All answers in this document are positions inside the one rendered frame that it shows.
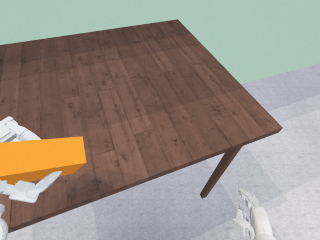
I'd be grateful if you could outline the robot left hand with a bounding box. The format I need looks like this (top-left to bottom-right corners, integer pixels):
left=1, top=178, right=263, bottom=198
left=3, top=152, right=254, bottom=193
left=0, top=116, right=62, bottom=203

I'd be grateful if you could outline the table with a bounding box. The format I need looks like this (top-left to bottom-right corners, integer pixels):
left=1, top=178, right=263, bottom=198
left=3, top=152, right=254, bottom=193
left=0, top=19, right=283, bottom=234

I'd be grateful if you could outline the robot right hand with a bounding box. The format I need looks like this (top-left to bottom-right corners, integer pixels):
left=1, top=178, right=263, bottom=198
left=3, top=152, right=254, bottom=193
left=233, top=188, right=273, bottom=240

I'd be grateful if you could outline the sponge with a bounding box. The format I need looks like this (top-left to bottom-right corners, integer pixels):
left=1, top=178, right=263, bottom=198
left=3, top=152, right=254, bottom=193
left=0, top=136, right=87, bottom=185

